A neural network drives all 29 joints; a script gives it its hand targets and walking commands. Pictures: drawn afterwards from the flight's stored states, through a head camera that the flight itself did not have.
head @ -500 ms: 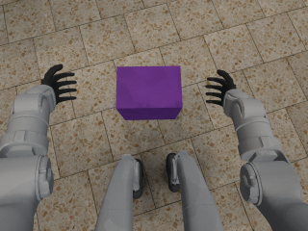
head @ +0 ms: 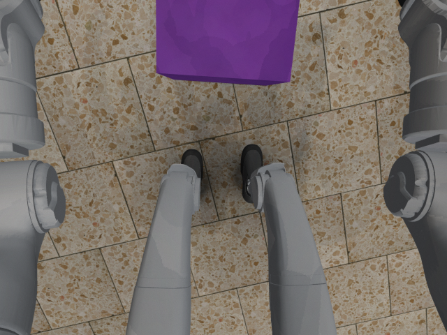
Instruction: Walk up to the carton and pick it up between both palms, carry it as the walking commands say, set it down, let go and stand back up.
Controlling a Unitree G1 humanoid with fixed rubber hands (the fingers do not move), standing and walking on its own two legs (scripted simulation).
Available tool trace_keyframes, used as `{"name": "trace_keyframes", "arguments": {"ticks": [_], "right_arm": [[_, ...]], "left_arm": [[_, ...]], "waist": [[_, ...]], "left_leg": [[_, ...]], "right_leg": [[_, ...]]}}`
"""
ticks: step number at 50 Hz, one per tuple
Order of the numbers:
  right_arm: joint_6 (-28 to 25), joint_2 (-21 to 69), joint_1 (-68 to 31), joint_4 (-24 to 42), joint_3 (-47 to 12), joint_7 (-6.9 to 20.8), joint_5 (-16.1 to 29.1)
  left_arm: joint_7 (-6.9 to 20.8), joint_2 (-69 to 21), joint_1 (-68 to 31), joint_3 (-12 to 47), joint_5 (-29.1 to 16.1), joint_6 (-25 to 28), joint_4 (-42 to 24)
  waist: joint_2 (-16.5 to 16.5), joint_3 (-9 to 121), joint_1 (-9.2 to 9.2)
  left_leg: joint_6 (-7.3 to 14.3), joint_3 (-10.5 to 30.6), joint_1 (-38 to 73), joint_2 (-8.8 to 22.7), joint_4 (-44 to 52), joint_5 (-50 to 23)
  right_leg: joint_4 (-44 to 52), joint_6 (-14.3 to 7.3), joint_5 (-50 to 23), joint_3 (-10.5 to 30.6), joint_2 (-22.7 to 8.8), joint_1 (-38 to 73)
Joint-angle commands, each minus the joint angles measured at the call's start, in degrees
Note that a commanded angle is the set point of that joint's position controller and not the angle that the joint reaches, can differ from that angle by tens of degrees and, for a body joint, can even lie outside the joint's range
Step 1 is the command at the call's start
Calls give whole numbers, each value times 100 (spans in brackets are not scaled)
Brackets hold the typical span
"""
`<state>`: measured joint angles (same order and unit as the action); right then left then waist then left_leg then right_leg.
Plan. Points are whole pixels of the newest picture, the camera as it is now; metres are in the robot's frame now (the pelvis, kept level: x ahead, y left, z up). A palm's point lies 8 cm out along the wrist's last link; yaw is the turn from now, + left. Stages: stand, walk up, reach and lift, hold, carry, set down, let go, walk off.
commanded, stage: reach and lift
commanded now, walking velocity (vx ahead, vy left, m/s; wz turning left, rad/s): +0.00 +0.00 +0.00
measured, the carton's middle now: (224, 40) +0.54 -0.01 -0.52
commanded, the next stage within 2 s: none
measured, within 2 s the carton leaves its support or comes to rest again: neither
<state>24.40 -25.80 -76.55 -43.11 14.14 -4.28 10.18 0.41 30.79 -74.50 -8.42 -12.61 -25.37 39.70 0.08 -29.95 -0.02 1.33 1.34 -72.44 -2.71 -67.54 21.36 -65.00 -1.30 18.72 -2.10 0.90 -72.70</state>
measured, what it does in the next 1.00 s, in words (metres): lowers itself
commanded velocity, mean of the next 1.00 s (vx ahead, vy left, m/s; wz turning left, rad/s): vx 0.00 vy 0.00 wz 0.00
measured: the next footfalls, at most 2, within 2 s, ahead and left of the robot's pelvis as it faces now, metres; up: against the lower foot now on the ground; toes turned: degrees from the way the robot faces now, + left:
none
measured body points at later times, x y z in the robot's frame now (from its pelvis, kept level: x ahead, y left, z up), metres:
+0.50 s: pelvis -0.01 +0.00 -0.06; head +0.37 +0.00 +0.16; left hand +0.56 +0.24 -0.20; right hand +0.55 -0.24 -0.21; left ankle +0.08 +0.10 -0.62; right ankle +0.10 -0.12 -0.62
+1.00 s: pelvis -0.03 -0.01 -0.23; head +0.36 +0.00 -0.03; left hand +0.56 +0.22 -0.38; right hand +0.55 -0.21 -0.39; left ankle +0.08 +0.10 -0.62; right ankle +0.10 -0.12 -0.62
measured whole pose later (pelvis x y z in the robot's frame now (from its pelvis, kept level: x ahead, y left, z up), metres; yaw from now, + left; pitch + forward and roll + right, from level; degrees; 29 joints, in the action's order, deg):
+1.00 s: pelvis -0.03 -0.01 -0.23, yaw +1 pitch +35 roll +2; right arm 26.4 -25.9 -83.7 -36.8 8.4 -8.1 14.2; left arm 0.9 34.2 -86.5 -8.6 -15.1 -23.8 41.8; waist 2.0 -30.4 -1.6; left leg -0.1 -1.6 -117.3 -4.0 -114.4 31.7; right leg -113.4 -0.3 28.1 0.9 2.6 -119.8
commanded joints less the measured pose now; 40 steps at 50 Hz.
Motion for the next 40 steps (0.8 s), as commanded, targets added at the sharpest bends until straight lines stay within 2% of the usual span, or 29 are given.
{"name": "trace_keyframes", "arguments": {"ticks": [1, 3, 4, 5, 6, 7, 8, 10, 13, 14, 16, 17, 18, 19, 20, 22, 23, 24, 25, 26, 27, 31, 32, 33, 34, 35, 37, 38, 40], "right_arm": [[-915, -882, -938, 761, 271, 88, -89], [-1035, -788, -1051, 1404, 146, 121, -7], [-1051, -745, -1004, 1536, 202, 142, -83], [-1048, -525, -1168, 1690, 100, 133, -23], [-1004, -458, -1215, 1922, 152, 152, -58], [-994, -575, -1449, 1769, 164, 125, -196], [-954, -642, -1498, 1638, 299, 151, -176], [-952, -939, -1485, 2182, 342, 127, -303], [-956, -1296, -1433, 1885, 519, 157, -547], [-939, -1536, -1568, 2291, 633, 116, -634], [-910, -1646, -1809, 2064, 569, 107, -497], [-878, -1953, -1913, 2702, 574, 57, -454], [-784, -1951, -2095, 1618, 557, 56, -393], [-759, -2001, -2150, 2206, 556, 18, -368], [-673, -2125, -2168, 1558, 641, 51, -370], [-587, -1904, -2277, 867, 619, 70, -223], [-521, -1642, -2155, 1082, 480, 49, -214], [-480, -1582, -2308, 59, 339, 82, -66], [-470, -1294, -2283, 322, 191, 109, -152], [-436, -1138, -2291, -42, 79, 137, 21], [-446, -931, -2266, -673, -22, 212, 31], [-618, -832, -2676, -514, -113, 270, 74], [-719, -856, -2866, -39, -45, 247, 66], [-699, -950, -3041, 286, -118, 186, 108], [-697, -993, -3078, -398, -32, 156, 73], [-729, -954, -3247, 373, -54, 69, 17], [-732, -1174, -3575, 530, -125, -62, 95], [-703, -1427, -3603, 1180, -168, -177, 63], [-580, -1783, -3907, 1552, -283, -319, 257]], "left_arm": [[238, 1298, -1526, -931, 463, 1083, -178], [333, 1384, -1374, -1271, 661, 1172, -307], [406, 1156, -1206, -1291, 655, 1214, -387], [459, 1220, -1337, -1350, 682, 1238, -310], [510, 1109, -1290, -1338, 738, 1216, -480], [540, 1305, -1661, -1498, 710, 1209, -145], [601, 1125, -1659, -1352, 737, 1160, -268], [614, 1339, -1647, -1540, 797, 1197, -846], [539, 1563, -1971, -1572, 670, 1254, -873], [444, 1649, -2127, -1486, 615, 1226, -1371], [340, 1610, -2404, -1316, 460, 1159, -1223], [242, 1805, -2599, -1205, 388, 1117, -2089], [216, 1862, -2660, -1333, 432, 1038, -973], [131, 1914, -2898, -1107, 317, 992, -1739], [117, 1821, -3005, -945, 249, 872, -1199], [77, 1764, -3140, -855, 283, 744, -549], [107, 1716, -3119, -810, 306, 661, -729], [177, 1705, -2998, -851, 285, 630, 400], [263, 1653, -2954, -782, 309, 618, 265], [303, 1687, -2746, -785, 366, 610, 725], [396, 1530, -2725, -794, 448, 641, 1363], [546, 1561, -3079, -775, 491, 854, 1196], [532, 1542, -3144, -673, 462, 912, 731], [527, 1765, -3354, -713, 444, 930, 487], [547, 1755, -3249, -757, 382, 925, 1401], [580, 1867, -3383, -838, 432, 978, 674], [465, 2181, -3847, -796, 303, 999, 584], [424, 2225, -3850, -659, 68, 976, -92], [262, 2395, -4193, -428, -161, 880, -598]], "waist": [[-295, 11716, 90], [-9, 12109, 401], [87, 12218, 307], [270, 12170, 476], [203, 12118, 408], [451, 11972, 386], [218, 11876, 304], [96, 12718, 422], [409, 12833, 168], [383, 13767, -20], [131, 13756, 31], [68, 14738, -108], [-59, 13341, 22], [-49, 14195, -176], [-170, 13565, -308], [-381, 12282, -238], [-416, 12677, -313], [-514, 11124, -90], [-226, 11116, -114], [-504, 10623, 166], [-369, 9709, 138], [-145, 9521, 387], [-82, 9926, 207], [-89, 10411, 313], [119, 9546, 247], [288, 10028, 329], [391, 10913, 259], [540, 11989, 93], [305, 13195, 77]], "left_leg": [[3, 374, 3798, -43, 167, -4522], [22, 91, 3009, -43, 256, -4107], [-48, -19, 2162, -56, 432, -3826], [60, -69, 1716, -98, 653, -3318], [14, -90, 1466, -45, 732, -3314], [70, -102, 1181, -23, 687, -2637], [-22, -76, 1417, 22, 664, -2536], [-126, -94, 2142, 2, 287, -3684], [-122, -64, 1715, -10, -48, -3782], [-161, 7, 2718, -36, -154, -4263], [-163, 79, 3717, -75, -652, -4413], [-207, 91, 4582, -96, -831, -5010], [-212, 39, 3710, -69, -1129, -4185], [-191, 87, 4444, -140, -1062, -4366], [-217, 100, 4282, -66, -1266, -4060], [-193, 164, 3649, -54, -1408, -3015], [-189, 86, 3879, -118, -1382, -2891], [-189, -78, 2440, -72, -1528, -1774], [-118, -71, 1962, -114, -1401, -1514], [-124, -142, 1543, -106, -1360, -1190], [-131, -208, 634, -37, -1605, -610], [-135, -289, -673, 37, -2082, -371], [-116, -234, -714, 56, -2125, -519], [-138, -282, -737, 37, -2232, -613], [-138, -302, -1672, 62, -2378, -123], [-125, -385, -1894, 9, -2469, -167], [-136, -393, -1857, 62, -2674, -87], [-170, -436, -1302, 9, -2833, -542], [-175, -497, -728, -29, -3073, -702]], "right_leg": [[136, 103, -4298, 495, 170, 3198], [-11, 119, -4665, 586, 121, 4274], [-97, 113, -5128, 710, 28, 5261], [-192, 209, -4787, 680, 9, 5582], [-198, 213, -4886, 724, -24, 5735], [-188, 290, -4095, 704, -48, 5362], [-303, 281, -3783, 584, -15, 5090], [-482, 232, -4508, 668, 47, 5182], [-955, 283, -4490, 531, 37, 4811], [-942, 319, -4401, 379, 158, 4684], [-1097, 287, -3775, 215, 262, 3418], [-1174, 262, -3994, 180, 361, 3602], [-1390, 228, -3266, 222, 289, 2515], [-1335, 230, -3245, 139, 354, 2820], [-1460, 205, -2597, 65, 311, 2014], [-1542, 167, -1357, -11, 277, 624], [-1434, 153, -1398, -21, 318, 1063], [-1523, 103, -828, 158, 156, 507], [-1658, 195, -1007, 84, 190, 1018], [-1695, 206, -736, 161, 132, 838], [-1774, 184, -397, 236, 96, 388], [-2428, 208, -717, 372, 56, 669], [-2560, 207, -980, 317, 64, 866], [-2679, 211, -1174, 385, 92, 1240], [-2803, 230, -743, 386, 32, 923], [-2880, 252, -1083, 525, 37, 1596], [-3185, 297, -1196, 488, -10, 2001], [-3327, 329, -1725, 466, 41, 2745], [-3688, 310, -1728, 400, 67, 2875]]}}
